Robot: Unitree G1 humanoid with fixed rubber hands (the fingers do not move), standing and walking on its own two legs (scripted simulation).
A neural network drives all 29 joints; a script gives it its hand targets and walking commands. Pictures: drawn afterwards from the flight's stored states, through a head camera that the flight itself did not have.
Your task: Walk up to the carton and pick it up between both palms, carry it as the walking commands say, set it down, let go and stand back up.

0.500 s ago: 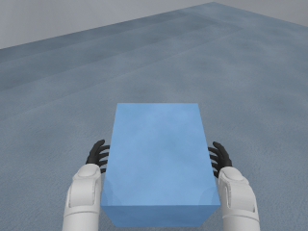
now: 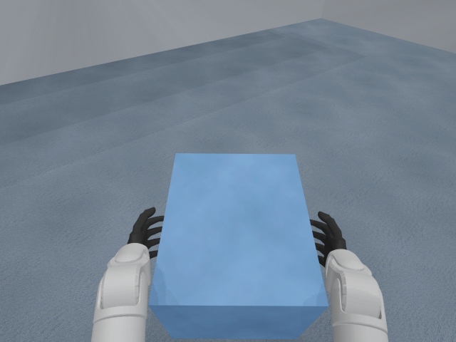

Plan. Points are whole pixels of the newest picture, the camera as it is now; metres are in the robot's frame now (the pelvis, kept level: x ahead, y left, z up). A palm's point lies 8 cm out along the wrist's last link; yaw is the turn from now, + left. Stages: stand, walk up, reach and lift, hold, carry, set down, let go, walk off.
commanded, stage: carry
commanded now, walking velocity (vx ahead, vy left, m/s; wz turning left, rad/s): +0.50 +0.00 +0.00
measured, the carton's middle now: (234, 244) +0.34 +0.00 -0.01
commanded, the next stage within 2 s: none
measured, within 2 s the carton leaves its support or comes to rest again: neither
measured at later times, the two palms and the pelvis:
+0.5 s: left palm (167, 173) +0.45 +0.15 +0.08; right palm (326, 182) +0.43 -0.19 +0.08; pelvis +0.19 -0.01 -0.01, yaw +1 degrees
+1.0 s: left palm (167, 111) +0.74 +0.20 +0.06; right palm (281, 115) +0.72 -0.13 +0.07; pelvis +0.48 +0.04 -0.01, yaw -1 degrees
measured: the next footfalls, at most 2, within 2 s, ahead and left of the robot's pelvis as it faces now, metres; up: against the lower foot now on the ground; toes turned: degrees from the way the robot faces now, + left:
right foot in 0.44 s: +0.27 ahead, -0.11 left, +0.00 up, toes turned -11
left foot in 0.86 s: +0.55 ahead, +0.13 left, +0.00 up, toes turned +12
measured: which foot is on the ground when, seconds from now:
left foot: down 0.00-0.46, up 0.48-0.84, down 0.86-1.00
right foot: down 0.00-0.14, up 0.16-0.42, down 0.44-0.88, up 0.90-1.00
